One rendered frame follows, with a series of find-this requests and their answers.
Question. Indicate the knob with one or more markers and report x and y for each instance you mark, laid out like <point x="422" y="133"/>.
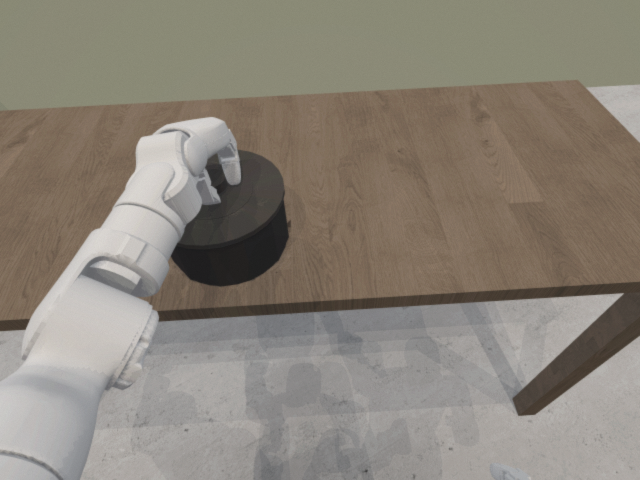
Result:
<point x="218" y="180"/>

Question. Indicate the robot left upper arm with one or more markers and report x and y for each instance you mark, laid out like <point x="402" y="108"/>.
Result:
<point x="97" y="338"/>

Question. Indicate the table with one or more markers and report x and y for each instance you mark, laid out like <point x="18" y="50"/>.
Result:
<point x="393" y="198"/>

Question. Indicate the robot left hand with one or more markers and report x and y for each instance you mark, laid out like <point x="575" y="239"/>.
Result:
<point x="217" y="139"/>

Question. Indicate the robot left forearm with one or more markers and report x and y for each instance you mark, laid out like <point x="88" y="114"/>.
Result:
<point x="130" y="251"/>

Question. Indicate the pot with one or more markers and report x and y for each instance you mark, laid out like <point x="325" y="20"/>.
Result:
<point x="239" y="262"/>

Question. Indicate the lid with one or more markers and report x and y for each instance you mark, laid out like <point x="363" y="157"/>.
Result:
<point x="245" y="208"/>

